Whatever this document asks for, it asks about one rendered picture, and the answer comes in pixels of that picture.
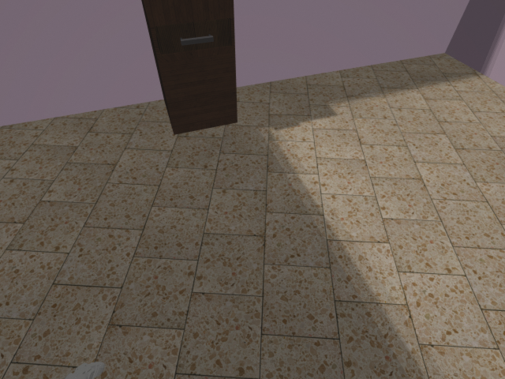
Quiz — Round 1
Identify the handle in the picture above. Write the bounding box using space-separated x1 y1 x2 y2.
180 34 214 46

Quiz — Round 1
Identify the robot left hand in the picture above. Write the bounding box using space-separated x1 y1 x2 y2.
64 362 105 379

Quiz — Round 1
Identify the drawer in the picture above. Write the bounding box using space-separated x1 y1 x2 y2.
154 18 230 54

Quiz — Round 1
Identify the cabinet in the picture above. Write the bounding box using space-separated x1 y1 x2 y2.
141 0 238 135

